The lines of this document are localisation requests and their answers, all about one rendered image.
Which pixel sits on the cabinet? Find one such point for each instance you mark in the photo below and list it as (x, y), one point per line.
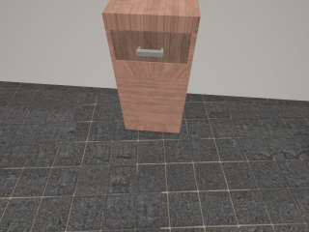
(152, 94)

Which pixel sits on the drawer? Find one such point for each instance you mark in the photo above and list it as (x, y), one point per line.
(175, 45)

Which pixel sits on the handle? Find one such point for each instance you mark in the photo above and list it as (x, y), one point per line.
(149, 52)

